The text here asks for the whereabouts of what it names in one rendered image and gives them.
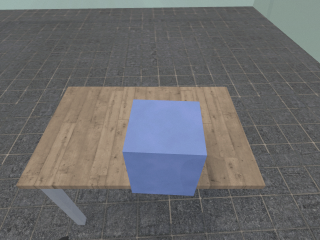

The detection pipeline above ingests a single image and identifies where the carton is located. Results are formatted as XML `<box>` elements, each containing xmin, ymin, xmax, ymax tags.
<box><xmin>122</xmin><ymin>99</ymin><xmax>207</xmax><ymax>196</ymax></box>

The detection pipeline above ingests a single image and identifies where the table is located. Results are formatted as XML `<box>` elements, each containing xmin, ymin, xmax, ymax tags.
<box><xmin>16</xmin><ymin>86</ymin><xmax>266</xmax><ymax>225</ymax></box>

